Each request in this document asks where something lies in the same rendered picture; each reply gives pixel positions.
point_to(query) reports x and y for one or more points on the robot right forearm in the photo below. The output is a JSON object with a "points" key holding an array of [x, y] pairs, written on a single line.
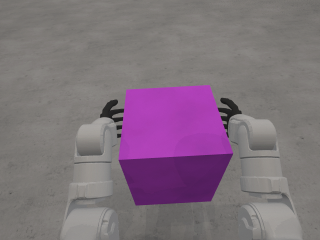
{"points": [[260, 164]]}

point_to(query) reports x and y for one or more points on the left robot hand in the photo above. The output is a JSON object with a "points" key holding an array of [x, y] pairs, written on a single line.
{"points": [[108, 113]]}

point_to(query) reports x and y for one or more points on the left robot upper arm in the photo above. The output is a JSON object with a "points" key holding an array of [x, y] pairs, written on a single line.
{"points": [[91, 223]]}

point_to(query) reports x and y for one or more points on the right robot upper arm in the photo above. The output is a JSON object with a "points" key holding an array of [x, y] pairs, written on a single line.
{"points": [[267, 221]]}

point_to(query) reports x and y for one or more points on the right robot hand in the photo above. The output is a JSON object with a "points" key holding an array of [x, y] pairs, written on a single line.
{"points": [[234, 110]]}

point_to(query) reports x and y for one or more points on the carton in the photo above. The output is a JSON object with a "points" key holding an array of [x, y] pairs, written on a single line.
{"points": [[174, 147]]}

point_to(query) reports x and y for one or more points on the robot left forearm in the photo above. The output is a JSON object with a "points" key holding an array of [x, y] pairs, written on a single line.
{"points": [[92, 165]]}

